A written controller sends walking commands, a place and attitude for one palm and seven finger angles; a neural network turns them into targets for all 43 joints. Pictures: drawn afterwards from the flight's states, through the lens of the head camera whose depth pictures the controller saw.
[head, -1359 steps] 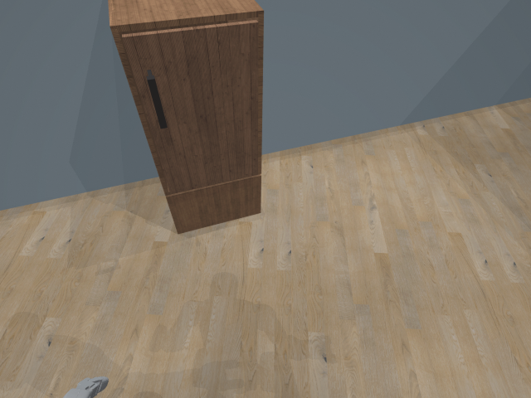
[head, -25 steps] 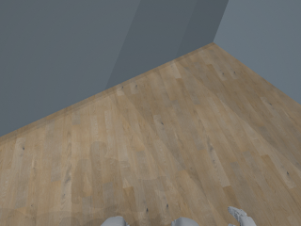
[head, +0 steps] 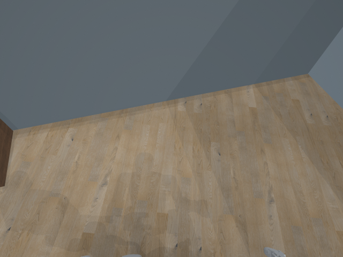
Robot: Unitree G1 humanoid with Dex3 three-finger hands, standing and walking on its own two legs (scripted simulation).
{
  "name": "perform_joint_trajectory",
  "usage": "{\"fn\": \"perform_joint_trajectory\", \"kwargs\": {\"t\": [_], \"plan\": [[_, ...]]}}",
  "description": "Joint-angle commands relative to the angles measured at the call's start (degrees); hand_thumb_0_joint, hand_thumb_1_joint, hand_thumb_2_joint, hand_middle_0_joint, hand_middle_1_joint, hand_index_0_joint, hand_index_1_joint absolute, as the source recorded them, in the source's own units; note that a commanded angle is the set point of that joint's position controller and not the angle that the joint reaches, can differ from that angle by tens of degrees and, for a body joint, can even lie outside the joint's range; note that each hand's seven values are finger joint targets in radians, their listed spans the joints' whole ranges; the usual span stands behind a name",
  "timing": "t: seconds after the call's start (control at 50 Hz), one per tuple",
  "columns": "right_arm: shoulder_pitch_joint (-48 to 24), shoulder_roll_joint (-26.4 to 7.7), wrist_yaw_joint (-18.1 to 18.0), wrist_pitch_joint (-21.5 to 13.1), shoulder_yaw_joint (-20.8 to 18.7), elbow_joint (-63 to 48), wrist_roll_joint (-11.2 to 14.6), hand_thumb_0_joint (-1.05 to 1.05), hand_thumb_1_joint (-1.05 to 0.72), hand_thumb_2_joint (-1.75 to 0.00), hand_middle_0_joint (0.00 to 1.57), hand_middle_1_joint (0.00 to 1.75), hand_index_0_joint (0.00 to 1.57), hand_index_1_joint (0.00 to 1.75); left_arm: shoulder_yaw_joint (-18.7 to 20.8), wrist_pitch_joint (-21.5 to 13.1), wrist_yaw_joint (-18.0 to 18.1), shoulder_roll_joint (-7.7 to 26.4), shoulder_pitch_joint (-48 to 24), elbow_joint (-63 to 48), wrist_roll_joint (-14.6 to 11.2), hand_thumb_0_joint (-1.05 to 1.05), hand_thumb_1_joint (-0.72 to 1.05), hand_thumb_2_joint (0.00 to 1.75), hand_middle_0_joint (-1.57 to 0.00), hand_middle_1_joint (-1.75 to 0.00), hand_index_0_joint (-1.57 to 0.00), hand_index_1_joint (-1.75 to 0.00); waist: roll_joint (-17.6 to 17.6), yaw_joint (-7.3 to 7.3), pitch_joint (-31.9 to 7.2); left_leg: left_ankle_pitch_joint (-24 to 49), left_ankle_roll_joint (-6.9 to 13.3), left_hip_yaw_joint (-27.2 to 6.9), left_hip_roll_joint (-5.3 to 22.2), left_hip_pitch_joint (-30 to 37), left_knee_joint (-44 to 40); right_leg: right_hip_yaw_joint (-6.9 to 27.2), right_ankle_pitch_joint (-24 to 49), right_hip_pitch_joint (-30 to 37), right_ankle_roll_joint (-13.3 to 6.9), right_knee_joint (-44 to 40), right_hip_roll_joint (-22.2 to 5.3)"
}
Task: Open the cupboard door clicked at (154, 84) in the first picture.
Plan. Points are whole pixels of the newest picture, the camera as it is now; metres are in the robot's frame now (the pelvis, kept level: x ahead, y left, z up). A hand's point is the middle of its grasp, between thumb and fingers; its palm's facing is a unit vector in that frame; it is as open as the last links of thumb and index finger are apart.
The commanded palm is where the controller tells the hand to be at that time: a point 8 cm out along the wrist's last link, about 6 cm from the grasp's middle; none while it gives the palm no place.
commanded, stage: turn to face it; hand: left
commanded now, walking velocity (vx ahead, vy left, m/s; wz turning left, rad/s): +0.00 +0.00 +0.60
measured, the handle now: out of the picture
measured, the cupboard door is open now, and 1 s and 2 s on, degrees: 46 46 46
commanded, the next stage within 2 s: take the last steps up to it in 1.82 s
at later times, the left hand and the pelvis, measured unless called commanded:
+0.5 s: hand out of the picture +0.05 +0.17 -0.14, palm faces +0.27 -0.92 -0.28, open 7.4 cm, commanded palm none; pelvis +0.02 -0.05 +0.02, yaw +18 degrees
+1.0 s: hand out of the picture +0.02 +0.20 -0.14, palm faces +0.56 -0.79 -0.27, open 7.4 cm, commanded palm none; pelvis +0.05 -0.05 +0.01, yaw +35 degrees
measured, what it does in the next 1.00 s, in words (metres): steps on the spot, turning left: right foot, then left foot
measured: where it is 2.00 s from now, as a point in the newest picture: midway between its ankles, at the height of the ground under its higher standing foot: outside the picture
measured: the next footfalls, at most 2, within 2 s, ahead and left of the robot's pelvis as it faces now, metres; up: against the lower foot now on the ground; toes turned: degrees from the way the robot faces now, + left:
right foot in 0.32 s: +0.07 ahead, -0.16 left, +0.00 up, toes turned +8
left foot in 0.68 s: +0.03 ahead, +0.08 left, +0.00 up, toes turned +28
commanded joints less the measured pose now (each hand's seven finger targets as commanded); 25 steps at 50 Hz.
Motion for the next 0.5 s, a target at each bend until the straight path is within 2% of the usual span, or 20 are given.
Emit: {"fn": "perform_joint_trajectory", "kwargs": {"t": [0.0, 0.02, 0.04, 0.06, 0.08, 0.1, 0.14, 0.18, 0.22, 0.24, 0.26, 0.28, 0.3, 0.32, 0.34, 0.36, 0.38, 0.4, 0.42, 0.48], "plan": [[12.25, -15.66, -1.72, -1.64, -4.00, -1.01, -0.86, 0.00, -0.90, -0.90, 0.20, 0.30, 0.20, 0.30, 2.11, 0.40, 0.92, 7.78, -7.83, -7.97, -0.25, 0.00, 0.90, 0.90, -0.20, -0.30, -0.20, -0.30, 11.71, -5.74, -10.44, 35.00, 14.75, -26.94, 23.92, 15.50, -11.06, 11.31, -13.96, -18.60, 1.74, 26.73, 1.86], [10.01, -13.84, -2.25, -2.11, -3.55, -1.46, -0.98, 0.00, -0.90, -0.90, 0.20, 0.30, 0.20, 0.30, 2.47, 0.41, 0.87, 7.19, -8.38, -7.16, 0.05, 0.00, 0.90, 0.90, -0.20, -0.30, -0.20, -0.30, 11.31, -4.80, -9.34, 31.33, 13.53, -26.63, 20.52, 12.51, -12.26, 11.34, -10.92, -19.23, 1.90, 27.85, 2.25], [7.24, -12.50, -2.72, -2.25, -3.16, -1.80, -1.01, 0.00, -0.90, -0.90, 0.20, 0.30, 0.20, 0.30, 2.68, 0.54, 0.89, 6.98, -7.83, -5.58, 0.01, 0.00, 0.90, 0.90, -0.20, -0.30, -0.20, -0.30, 13.81, -3.41, -8.78, 31.06, 11.78, -24.08, 17.00, 10.92, -11.61, 12.63, -7.79, -18.23, 2.02, 28.23, 2.60], [4.99, -11.51, -2.92, -2.33, -2.68, -2.31, -0.84, 0.00, -0.90, -0.90, 0.20, 0.30, 0.20, 0.30, 2.63, 0.72, 0.73, 7.39, -6.54, -4.70, -0.17, 0.00, 0.90, 0.90, -0.20, -0.30, -0.20, -0.30, 14.83, -2.16, -8.60, 30.54, 10.45, -20.85, 14.89, 10.19, -11.46, 13.11, -5.30, -17.03, 2.03, 27.54, 2.94], [4.01, -10.83, -2.99, -2.45, -2.51, -2.46, -0.74, 0.00, -0.90, -0.90, 0.20, 0.30, 0.20, 0.30, 2.65, 0.81, 0.52, 7.15, -5.61, -4.32, -0.26, 0.00, 0.90, 0.90, -0.20, -0.30, -0.20, -0.30, 13.63, -1.38, -8.76, 30.67, 9.51, -18.78, 13.11, 10.35, -11.04, 12.64, -3.79, -15.75, 2.03, 25.75, 3.59], [3.60, -10.73, -3.07, -2.61, -2.43, -2.62, -0.71, 0.00, -0.90, -0.90, 0.20, 0.30, 0.20, 0.30, 2.61, 0.69, 0.30, 6.74, -4.89, -3.97, -0.32, 0.00, 0.90, 0.90, -0.20, -0.30, -0.20, -0.30, 12.64, -0.94, -10.26, 30.63, 9.30, -18.07, 12.42, 11.38, -10.37, 12.20, -3.58, -14.54, 2.11, 23.20, 4.27], [4.08, -11.24, -2.96, -2.51, -2.77, -2.33, -0.83, 0.00, -0.90, -0.90, 0.20, 0.30, 0.20, 0.30, 2.38, 0.62, 0.23, 6.41, -5.83, -4.19, -0.57, 0.00, 0.90, 0.90, -0.20, -0.30, -0.20, -0.30, 11.08, -1.28, -10.88, 29.71, 9.05, -17.63, 11.62, 11.15, -9.92, 11.49, -4.09, -11.40, 1.92, 17.07, 5.58], [3.63, -11.53, -2.78, -2.14, -3.12, -2.28, -0.97, 0.00, -0.90, -0.90, 0.20, 0.30, 0.20, 0.30, 2.28, 0.52, 0.29, 6.05, -6.15, -4.45, -0.71, 0.00, 0.90, 0.90, -0.20, -0.30, -0.20, -0.30, 11.58, -1.31, -10.40, 26.41, 8.85, -19.05, 11.29, 8.30, -9.78, 10.52, -4.41, -6.88, 1.61, 9.61, 6.94], [1.89, -11.56, -2.62, -1.70, -3.27, -2.66, -0.89, 0.00, -0.90, -0.90, 0.20, 0.30, 0.20, 0.30, 2.28, 0.31, 0.33, 6.22, -4.18, -4.13, -0.78, 0.00, 0.90, 0.90, -0.20, -0.30, -0.20, -0.30, 12.85, -0.44, -9.29, 23.71, 8.22, -20.51, 10.42, 4.57, -9.11, 9.51, -2.30, -1.52, 1.21, 2.60, 8.65], [1.06, -11.50, -2.59, -1.53, -3.38, -2.91, -0.70, 0.00, -0.90, -0.90, 0.20, 0.30, 0.20, 0.30, 2.44, 0.12, 0.37, 6.48, -2.26, -3.62, -0.81, 0.00, 0.90, 0.90, -0.20, -0.30, -0.20, -0.30, 11.53, 0.60, -9.48, 21.74, 7.39, -20.83, 9.51, 1.93, -7.78, 8.98, 1.49, 2.88, 1.02, -2.47, 9.38], [-0.88, -10.82, -2.53, -1.38, -3.39, -3.64, -0.32, 0.00, -0.90, -0.90, 0.20, 0.30, 0.20, 0.30, 2.92, -0.27, 0.60, 7.56, 1.16, -2.83, -0.76, 0.00, 0.90, 0.90, -0.20, -0.30, -0.20, -0.30, 9.26, 2.72, -9.63, 16.34, 5.54, -19.89, 7.66, -2.91, -4.69, 9.38, 7.49, 9.84, 0.83, -10.76, 8.48], [-1.06, -7.55, -2.15, -1.31, -3.08, -4.56, 0.33, 0.00, -0.90, -0.90, 0.20, 0.30, 0.20, 0.30, 3.83, -0.99, 1.12, 11.67, 4.08, -2.47, 0.02, 0.00, 0.90, 0.90, -0.20, -0.30, -0.20, -0.30, -2.29, 4.04, -10.29, 2.16, 1.63, -14.75, 1.71, -11.44, 4.46, 19.25, 6.85, 17.54, -1.48, -21.19, -1.38], [-1.52, -4.22, -1.72, -1.31, -2.53, -6.12, 0.39, 0.00, -0.90, -0.90, 0.20, 0.30, 0.20, 0.30, 4.63, -1.13, 1.51, 16.83, 4.01, -2.78, 0.74, 0.00, 0.90, 0.90, -0.20, -0.30, -0.20, -0.30, -18.38, 4.61, -8.42, -18.38, -2.42, -5.32, -5.74, -18.16, 19.63, 34.12, 11.40, 16.32, -8.29, -25.38, -16.76], [-1.57, -6.79, -1.46, -0.89, -3.01, -5.61, -0.11, 0.00, -0.90, -0.90, 0.20, 0.30, 0.20, 0.30, 4.01, -1.11, 1.79, 15.89, 2.79, -3.09, 0.29, 0.00, 0.90, 0.90, -0.20, -0.30, -0.20, -0.30, -14.14, 3.71, -7.74, -20.33, -1.65, -8.04, -1.88, -16.71, 31.28, 32.95, 13.67, 9.65, -12.12, -24.45, -19.32], [-0.04, -6.26, -1.12, -0.65, -2.92, -4.84, -0.29, 0.00, -0.90, -0.90, 0.20, 0.30, 0.20, 0.30, 3.31, -1.21, 1.84, 12.73, -1.36, -4.13, 0.25, 0.00, 0.90, 0.90, -0.20, -0.30, -0.20, -0.30, -10.49, 1.04, -6.07, -15.51, -1.69, -8.94, -0.30, -16.54, 35.48, 27.07, 13.27, 7.04, -12.14, -23.36, -15.30], [-0.30, -5.68, -0.98, -0.20, -3.04, -3.37, -0.40, 0.00, -0.90, -0.90, 0.20, 0.30, 0.20, 0.30, 2.86, -1.18, 1.86, 10.71, -3.23, -4.60, 0.02, 0.00, 0.90, 0.90, -0.20, -0.30, -0.20, -0.30, -12.00, 0.06, -5.02, -12.65, -2.46, -7.56, 0.25, -17.49, 38.08, 23.12, 19.01, 7.31, -10.69, -21.53, -11.49], [-0.12, -5.39, -0.68, 0.05, -2.79, -2.75, -0.40, 0.00, -0.90, -0.90, 0.20, 0.30, 0.20, 0.30, 2.42, -1.15, 1.81, 9.66, -4.08, -4.68, -0.10, 0.00, 0.90, 0.90, -0.20, -0.30, -0.20, -0.30, -11.70, -0.63, -5.03, -10.71, -3.19, -6.13, 0.98, -17.15, 37.83, 17.58, 25.52, 8.25, -10.05, -19.52, -9.32], [-0.02, -4.58, -0.38, 0.19, -2.51, -2.76, -0.14, 0.00, -0.90, -0.90, 0.20, 0.30, 0.20, 0.30, 2.30, -1.21, 1.90, 9.14, -4.03, -4.68, -0.01, 0.00, 0.90, 0.90, -0.20, -0.30, -0.20, -0.30, -12.26, -0.56, -5.37, -10.17, -3.58, -4.83, 1.15, -16.23, 34.90, 14.11, 30.11, 9.35, -9.81, -18.81, -8.78], [-1.12, -3.74, -0.22, 0.20, -2.11, -2.93, -0.10, 0.00, -0.90, -0.90, 0.20, 0.30, 0.20, 0.30, 2.36, -1.44, 1.87, 9.08, -2.84, -4.47, 0.02, 0.00, 0.90, 0.90, -0.20, -0.30, -0.20, -0.30, -10.39, 0.00, -5.73, -9.66, -3.94, -3.48, 0.95, -15.28, 31.17, 12.13, 33.85, 11.06, -9.36, -18.03, -8.08], [-4.20, -2.34, 0.09, -0.10, -1.24, -3.77, 0.11, 0.00, -0.90, -0.90, 0.20, 0.30, 0.20, 0.30, 2.98, -1.65, 1.89, 10.86, 1.03, -3.18, 0.17, 0.00, 0.90, 0.90, -0.20, -0.30, -0.20, -0.30, -7.95, 2.10, -7.64, -9.37, -4.17, -0.27, 0.45, -12.31, 18.98, 10.35, 40.13, 15.86, -9.49, -15.36, -9.08]]}}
